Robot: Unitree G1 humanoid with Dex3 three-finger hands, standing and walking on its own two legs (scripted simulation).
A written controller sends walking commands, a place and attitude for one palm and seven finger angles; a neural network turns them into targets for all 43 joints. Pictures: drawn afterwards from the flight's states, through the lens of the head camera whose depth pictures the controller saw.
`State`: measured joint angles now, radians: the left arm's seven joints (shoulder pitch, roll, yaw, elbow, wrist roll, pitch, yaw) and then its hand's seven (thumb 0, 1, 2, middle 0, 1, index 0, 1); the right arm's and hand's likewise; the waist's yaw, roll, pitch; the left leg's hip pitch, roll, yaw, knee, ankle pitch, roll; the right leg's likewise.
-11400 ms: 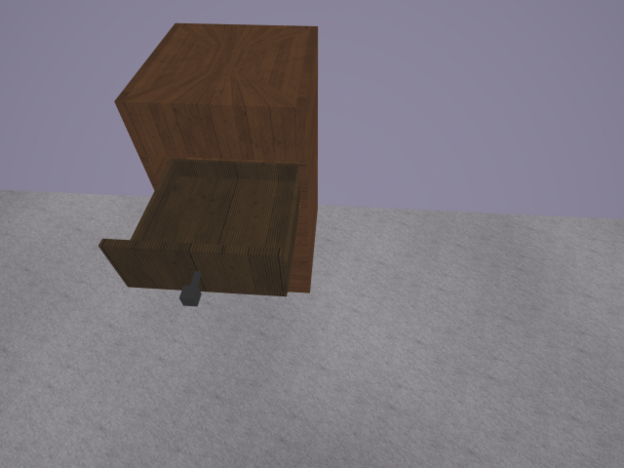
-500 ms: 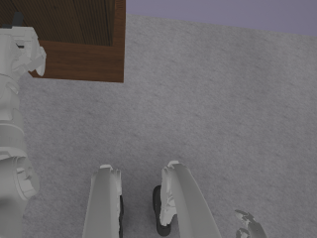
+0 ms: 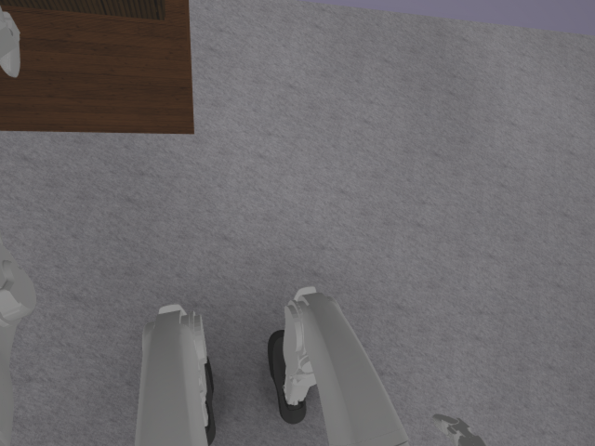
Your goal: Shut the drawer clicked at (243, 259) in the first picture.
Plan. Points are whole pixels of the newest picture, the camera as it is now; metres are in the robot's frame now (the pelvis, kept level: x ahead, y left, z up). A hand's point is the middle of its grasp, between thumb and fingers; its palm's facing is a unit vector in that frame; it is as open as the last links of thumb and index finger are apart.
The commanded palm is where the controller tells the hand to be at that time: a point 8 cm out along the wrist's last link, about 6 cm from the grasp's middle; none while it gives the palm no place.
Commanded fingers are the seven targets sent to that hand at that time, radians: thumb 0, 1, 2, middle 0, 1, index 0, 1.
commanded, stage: push the drawer shut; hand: left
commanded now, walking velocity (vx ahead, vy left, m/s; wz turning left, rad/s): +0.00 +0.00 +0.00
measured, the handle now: out of the picture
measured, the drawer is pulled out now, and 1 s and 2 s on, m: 0.08 0.00 0.00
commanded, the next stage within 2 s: pull the fist back off the drawer in 0.64 s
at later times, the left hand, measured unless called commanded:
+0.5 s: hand out of the picture +0.61 +0.26 +0.04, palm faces +0.03 -1.00 -0.06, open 3.3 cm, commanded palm +0.64 +0.25 +0.04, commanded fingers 0.00 0.90 0.90 -1.40 -1.60 -1.40 -1.60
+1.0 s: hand out of the picture +0.64 +0.26 +0.04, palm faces +0.03 -1.00 -0.07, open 3.3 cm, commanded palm +0.63 +0.24 +0.04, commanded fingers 0.00 0.90 0.90 -1.40 -1.60 -1.40 -1.60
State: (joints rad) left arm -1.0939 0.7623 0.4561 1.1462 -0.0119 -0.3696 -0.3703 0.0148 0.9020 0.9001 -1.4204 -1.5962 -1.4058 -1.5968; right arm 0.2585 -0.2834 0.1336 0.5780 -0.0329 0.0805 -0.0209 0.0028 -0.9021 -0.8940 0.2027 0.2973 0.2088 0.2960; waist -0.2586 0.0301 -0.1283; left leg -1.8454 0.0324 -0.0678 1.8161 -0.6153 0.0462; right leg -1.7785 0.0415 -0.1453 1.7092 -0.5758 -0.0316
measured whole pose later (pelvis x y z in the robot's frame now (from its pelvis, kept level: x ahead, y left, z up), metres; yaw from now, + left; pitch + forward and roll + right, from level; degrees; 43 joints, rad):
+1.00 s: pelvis +0.00 +0.01 -0.02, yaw -4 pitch +40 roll -12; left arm -1.36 1.00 0.49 1.17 0.12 -0.20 -0.36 0.01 0.90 0.90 -1.41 -1.60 -1.41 -1.60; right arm 0.35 -0.27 0.20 0.52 -0.06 0.15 0.01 0.00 -0.90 -0.89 0.20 0.30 0.21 0.30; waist -0.39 0.05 -0.06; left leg -1.96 0.05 -0.07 1.87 -0.63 0.07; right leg -1.88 0.06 -0.15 1.73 -0.56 -0.01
